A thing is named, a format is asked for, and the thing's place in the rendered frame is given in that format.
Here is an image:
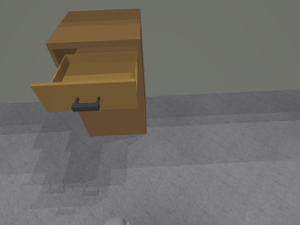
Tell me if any handle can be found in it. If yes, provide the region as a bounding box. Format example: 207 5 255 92
71 97 100 113

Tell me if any drawer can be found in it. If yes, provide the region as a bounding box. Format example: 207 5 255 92
31 51 139 113

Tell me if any cabinet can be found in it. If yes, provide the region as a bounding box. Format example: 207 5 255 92
45 8 147 137

